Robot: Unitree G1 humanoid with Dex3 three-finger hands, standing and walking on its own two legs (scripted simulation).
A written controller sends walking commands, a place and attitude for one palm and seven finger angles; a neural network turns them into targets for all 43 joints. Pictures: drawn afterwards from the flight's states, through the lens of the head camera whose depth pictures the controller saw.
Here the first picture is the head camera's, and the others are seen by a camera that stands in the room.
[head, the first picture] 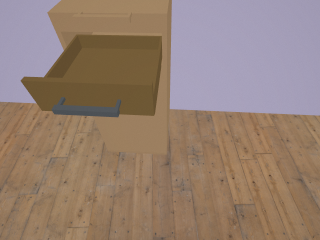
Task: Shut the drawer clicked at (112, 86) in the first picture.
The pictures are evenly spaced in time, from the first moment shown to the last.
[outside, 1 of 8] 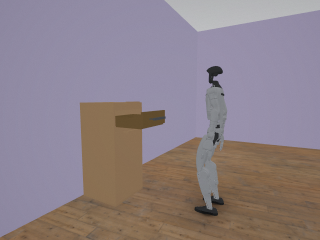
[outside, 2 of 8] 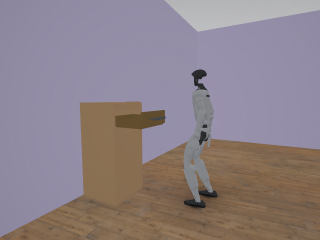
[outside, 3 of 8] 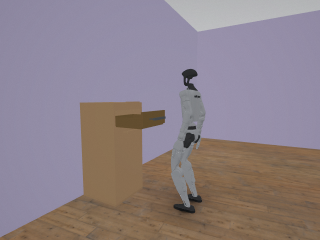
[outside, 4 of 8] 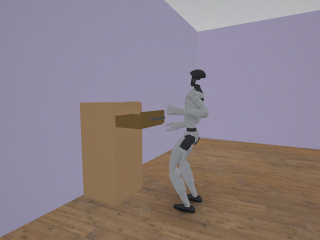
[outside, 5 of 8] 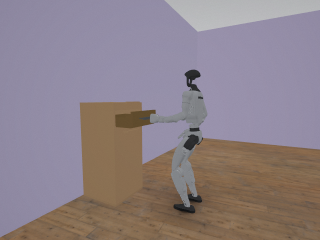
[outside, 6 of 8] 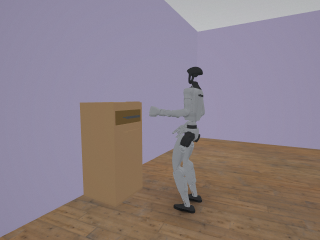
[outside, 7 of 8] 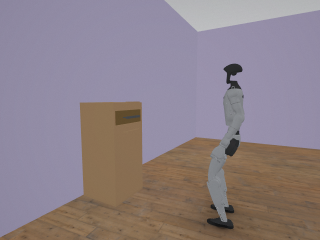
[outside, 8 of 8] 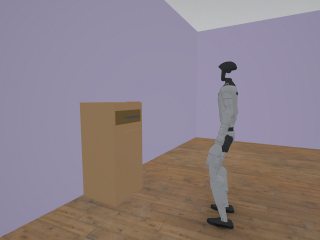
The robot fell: no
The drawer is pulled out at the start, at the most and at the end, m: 0.30 0.30 0.00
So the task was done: yes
